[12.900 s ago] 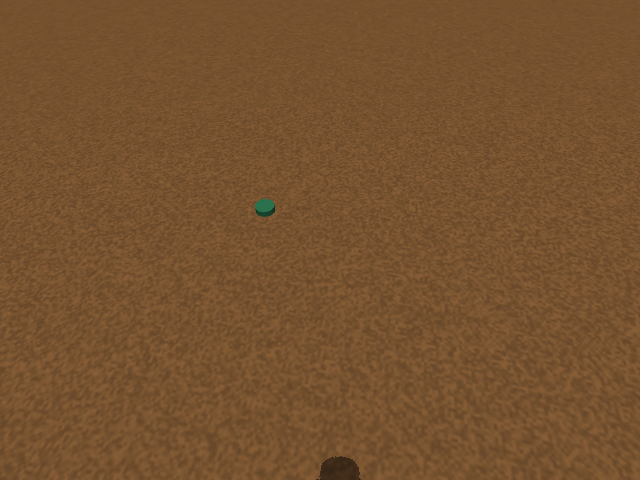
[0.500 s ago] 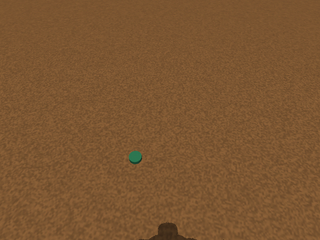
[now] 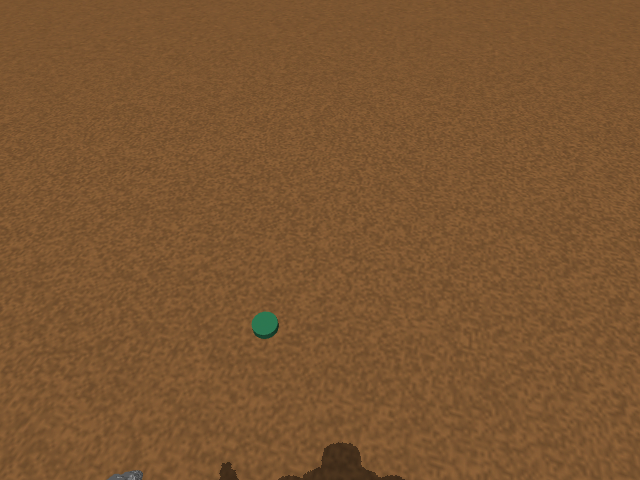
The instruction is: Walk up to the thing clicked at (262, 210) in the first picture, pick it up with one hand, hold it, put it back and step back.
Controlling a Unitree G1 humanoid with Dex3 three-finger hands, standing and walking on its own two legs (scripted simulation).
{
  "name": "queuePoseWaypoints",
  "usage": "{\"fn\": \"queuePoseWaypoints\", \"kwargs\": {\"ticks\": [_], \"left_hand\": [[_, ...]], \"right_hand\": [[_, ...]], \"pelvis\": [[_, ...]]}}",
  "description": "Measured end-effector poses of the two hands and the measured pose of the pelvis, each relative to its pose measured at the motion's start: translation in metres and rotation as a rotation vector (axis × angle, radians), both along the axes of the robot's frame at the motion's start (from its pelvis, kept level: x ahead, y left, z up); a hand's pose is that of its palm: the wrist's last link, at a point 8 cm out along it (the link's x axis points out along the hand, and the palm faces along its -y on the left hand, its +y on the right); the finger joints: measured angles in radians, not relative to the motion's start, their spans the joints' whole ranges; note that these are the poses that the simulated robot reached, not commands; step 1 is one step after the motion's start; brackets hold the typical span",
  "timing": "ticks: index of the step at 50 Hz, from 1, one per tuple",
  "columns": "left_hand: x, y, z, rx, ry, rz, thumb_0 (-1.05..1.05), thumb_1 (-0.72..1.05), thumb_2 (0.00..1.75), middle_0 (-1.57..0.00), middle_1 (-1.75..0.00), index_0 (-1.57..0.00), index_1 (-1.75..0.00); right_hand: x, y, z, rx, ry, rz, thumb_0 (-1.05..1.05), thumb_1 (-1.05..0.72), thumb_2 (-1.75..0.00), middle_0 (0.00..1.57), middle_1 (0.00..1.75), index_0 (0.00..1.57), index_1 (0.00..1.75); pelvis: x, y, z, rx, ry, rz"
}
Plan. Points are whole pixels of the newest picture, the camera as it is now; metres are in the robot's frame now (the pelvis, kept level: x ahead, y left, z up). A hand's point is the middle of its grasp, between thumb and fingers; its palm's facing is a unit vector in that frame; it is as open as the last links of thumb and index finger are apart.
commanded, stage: walk up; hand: left
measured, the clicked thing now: (265, 325) +0.73 +0.22 -0.75
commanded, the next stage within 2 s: stand in 0.26 s
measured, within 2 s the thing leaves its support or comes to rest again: neither
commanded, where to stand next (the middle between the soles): +0.33 -0.01 m, yaw -2 degrees
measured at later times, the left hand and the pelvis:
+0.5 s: hand out of the picture +0.07 +0.25 -0.14, palm faces +0.00 -0.94 -0.34, open 7.3 cm; pelvis +0.00 +0.00 +0.01, yaw +0 degrees
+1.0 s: hand out of the picture +0.08 +0.24 -0.14, palm faces -0.03 -0.94 -0.35, open 7.3 cm; pelvis +0.00 -0.01 +0.01, yaw +0 degrees
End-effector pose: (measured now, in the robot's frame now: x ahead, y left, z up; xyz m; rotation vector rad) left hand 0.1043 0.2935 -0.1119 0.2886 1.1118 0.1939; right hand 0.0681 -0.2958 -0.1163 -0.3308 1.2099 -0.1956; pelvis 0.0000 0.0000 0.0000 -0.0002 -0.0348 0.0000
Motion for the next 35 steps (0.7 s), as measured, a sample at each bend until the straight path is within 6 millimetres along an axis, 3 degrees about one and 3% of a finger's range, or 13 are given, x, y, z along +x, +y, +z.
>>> {"fn": "queuePoseWaypoints", "kwargs": {"ticks": [8, 19, 27, 35], "left_hand": [[0.012, 0.002, 0.004, -0.007, -0.016, 0.009, 0.01, 0.91, 0.89, -0.20, -0.30, -0.21, -0.30], [-0.020, 0.002, 0.007, 0.006, 0.073, 0.022, 0.01, 0.91, 0.89, -0.20, -0.30, -0.21, -0.30], [-0.041, -0.002, 0.010, 0.019, 0.118, 0.025, 0.01, 0.91, 0.89, -0.20, -0.30, -0.21, -0.30], [-0.047, -0.005, 0.010, 0.025, 0.137, 0.018, 0.01, 0.91, 0.89, -0.20, -0.30, -0.21, -0.30]], "right_hand": [[0.017, -0.001, 0.011, -0.017, -0.027, 0.006, 0.01, -0.90, -0.90, 0.21, 0.30, 0.20, 0.30], [0.036, 0.000, 0.015, 0.011, -0.066, 0.020, 0.01, -0.90, -0.90, 0.21, 0.30, 0.20, 0.30], [0.027, 0.000, 0.010, 0.038, -0.038, 0.016, 0.01, -0.91, -0.90, 0.21, 0.30, 0.20, 0.30], [0.007, -0.006, 0.006, 0.040, 0.015, -0.005, 0.01, -0.91, -0.90, 0.21, 0.30, 0.20, 0.30]], "pelvis": [[0.002, 0.000, 0.005, -0.002, -0.002, 0.003], [0.001, -0.002, 0.012, 0.000, -0.010, 0.003], [-0.001, -0.006, 0.014, 0.003, -0.014, 0.004], [-0.002, -0.010, 0.015, 0.003, -0.009, 0.002]]}}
